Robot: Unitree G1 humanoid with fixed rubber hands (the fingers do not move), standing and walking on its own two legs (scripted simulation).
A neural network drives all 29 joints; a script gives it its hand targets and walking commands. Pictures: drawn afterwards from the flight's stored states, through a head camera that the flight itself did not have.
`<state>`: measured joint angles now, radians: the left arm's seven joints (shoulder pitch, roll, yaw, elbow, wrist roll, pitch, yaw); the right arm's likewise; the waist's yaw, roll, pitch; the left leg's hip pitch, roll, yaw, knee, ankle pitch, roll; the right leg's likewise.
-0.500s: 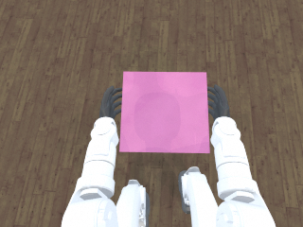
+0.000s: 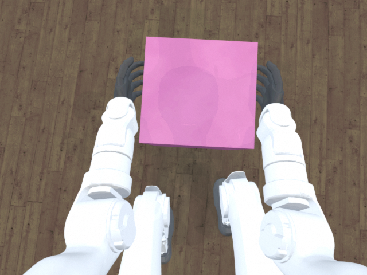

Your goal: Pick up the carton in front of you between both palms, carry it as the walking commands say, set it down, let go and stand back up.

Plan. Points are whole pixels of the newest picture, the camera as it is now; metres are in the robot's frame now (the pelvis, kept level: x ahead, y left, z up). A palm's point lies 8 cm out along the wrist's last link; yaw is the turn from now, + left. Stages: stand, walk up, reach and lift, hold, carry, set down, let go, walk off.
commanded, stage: set down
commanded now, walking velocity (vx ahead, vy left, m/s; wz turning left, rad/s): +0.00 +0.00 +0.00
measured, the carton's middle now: (195, 105) +0.47 -0.05 -0.18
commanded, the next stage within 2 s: none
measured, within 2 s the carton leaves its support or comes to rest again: rests again in 1.72 s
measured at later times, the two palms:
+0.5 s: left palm (145, 99) +0.52 +0.09 -0.25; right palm (255, 102) +0.48 -0.21 -0.24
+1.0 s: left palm (147, 105) +0.52 +0.09 -0.30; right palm (252, 101) +0.49 -0.21 -0.27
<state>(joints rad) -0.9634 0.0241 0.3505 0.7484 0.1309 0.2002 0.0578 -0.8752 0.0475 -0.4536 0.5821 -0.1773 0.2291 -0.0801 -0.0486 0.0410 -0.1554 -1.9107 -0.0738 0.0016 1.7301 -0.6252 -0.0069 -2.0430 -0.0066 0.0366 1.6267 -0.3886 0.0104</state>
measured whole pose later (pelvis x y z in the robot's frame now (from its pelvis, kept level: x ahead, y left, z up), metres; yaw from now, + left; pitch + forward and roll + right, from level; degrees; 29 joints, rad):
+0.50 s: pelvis -0.02 +0.01 -0.10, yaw +0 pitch +47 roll +0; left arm -1.30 0.18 0.24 0.93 0.09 0.21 0.10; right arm -1.23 -0.07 -0.49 0.76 -0.12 0.24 -0.10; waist -0.11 0.02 0.07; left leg -2.23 -0.09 0.00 2.07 -0.66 0.00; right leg -2.35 -0.01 0.03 1.93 -0.39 0.03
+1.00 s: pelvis -0.02 +0.01 -0.13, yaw +0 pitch +46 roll -1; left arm -1.38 0.21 0.16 1.03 0.08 0.21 0.12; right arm -1.34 -0.17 -0.50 0.98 -0.08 0.19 -0.04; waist -0.14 -0.01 0.12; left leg -2.31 -0.12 0.00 2.17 -0.66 0.00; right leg -2.41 -0.01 0.04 2.02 -0.40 0.06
